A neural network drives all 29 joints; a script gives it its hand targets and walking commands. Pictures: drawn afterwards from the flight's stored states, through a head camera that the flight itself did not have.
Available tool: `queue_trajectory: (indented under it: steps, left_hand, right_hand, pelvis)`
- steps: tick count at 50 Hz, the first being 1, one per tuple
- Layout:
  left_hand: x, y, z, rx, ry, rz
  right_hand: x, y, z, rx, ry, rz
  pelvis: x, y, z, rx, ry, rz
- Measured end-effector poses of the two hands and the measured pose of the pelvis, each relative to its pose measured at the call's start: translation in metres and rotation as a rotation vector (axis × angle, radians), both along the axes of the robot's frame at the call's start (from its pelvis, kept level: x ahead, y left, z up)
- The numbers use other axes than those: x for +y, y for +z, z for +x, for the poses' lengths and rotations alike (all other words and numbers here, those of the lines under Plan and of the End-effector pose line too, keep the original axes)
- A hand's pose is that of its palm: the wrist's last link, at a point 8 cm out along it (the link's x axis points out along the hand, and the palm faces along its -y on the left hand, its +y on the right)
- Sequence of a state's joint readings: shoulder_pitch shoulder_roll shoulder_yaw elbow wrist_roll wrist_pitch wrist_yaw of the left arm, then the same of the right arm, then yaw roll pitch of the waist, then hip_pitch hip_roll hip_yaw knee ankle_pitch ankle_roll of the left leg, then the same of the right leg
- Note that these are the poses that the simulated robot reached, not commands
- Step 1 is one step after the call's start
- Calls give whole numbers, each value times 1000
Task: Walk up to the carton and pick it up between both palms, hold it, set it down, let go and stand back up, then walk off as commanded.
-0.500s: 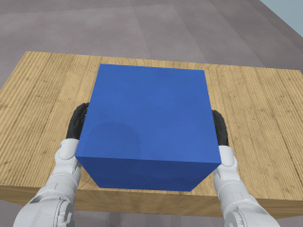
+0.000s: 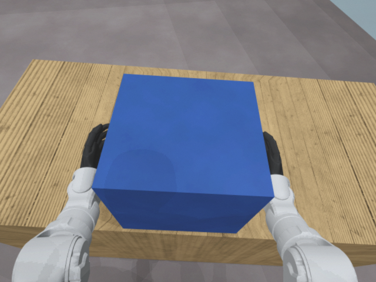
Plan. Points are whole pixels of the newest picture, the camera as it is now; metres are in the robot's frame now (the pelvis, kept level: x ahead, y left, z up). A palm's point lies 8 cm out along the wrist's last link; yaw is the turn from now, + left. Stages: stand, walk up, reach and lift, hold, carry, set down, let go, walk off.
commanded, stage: set down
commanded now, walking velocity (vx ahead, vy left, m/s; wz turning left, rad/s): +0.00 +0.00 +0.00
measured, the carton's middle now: (184, 159) +0.42 +0.03 -0.04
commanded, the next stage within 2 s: none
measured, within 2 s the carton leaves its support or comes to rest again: neither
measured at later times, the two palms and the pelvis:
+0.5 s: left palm (84, 170) +0.36 +0.24 -0.01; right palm (288, 170) +0.38 -0.21 +0.00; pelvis -0.02 +0.00 -0.01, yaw +0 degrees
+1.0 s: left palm (77, 198) +0.30 +0.25 -0.02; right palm (300, 208) +0.30 -0.23 -0.02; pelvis -0.05 -0.01 -0.01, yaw +0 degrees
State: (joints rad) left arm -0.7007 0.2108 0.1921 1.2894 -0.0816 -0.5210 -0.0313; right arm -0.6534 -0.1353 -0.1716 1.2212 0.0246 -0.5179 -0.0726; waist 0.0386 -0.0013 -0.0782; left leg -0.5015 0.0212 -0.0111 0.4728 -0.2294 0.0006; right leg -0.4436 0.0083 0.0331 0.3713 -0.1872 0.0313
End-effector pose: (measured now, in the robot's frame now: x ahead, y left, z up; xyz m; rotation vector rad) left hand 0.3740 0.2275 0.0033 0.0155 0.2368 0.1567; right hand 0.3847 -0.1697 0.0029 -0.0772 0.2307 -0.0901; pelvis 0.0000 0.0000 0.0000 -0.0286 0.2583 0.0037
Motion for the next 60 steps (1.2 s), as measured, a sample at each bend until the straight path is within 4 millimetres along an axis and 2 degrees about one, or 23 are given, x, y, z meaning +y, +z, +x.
queue_trajectory:
  steps: [7,12,18,25,36,41,50,60]
  left_hand:
    - [3,-13,-4,52,33,-17]
    - [5,-20,-7,65,34,-16]
    - [11,-16,-9,51,46,-12]
    - [17,-12,-17,50,53,0]
    - [22,-31,-56,97,45,-6]
    - [22,-26,-66,54,47,-14]
    - [19,-23,-77,32,42,-36]
    - [24,-33,-99,49,48,-31]
  right_hand:
    - [-3,-9,4,48,46,-30]
    - [-13,-13,4,54,26,-29]
    - [-28,-6,2,38,9,-48]
    - [-37,0,-4,30,18,-59]
    - [-46,-21,-46,85,15,-76]
    - [-52,-27,-66,106,8,-76]
    - [-56,-19,-83,70,10,-75]
    - [-59,-31,-105,107,6,-71]
  pelvis:
    - [-2,-5,-8,62,-2,2]
    - [-1,-8,-13,100,-3,1]
    - [-1,-10,-17,111,-4,0]
    - [-2,-10,-23,102,-3,1]
    - [-2,-10,-34,85,-3,1]
    - [-3,-11,-40,73,-3,2]
    - [-5,-12,-50,49,-1,6]
    - [-5,-12,-53,44,-1,7]
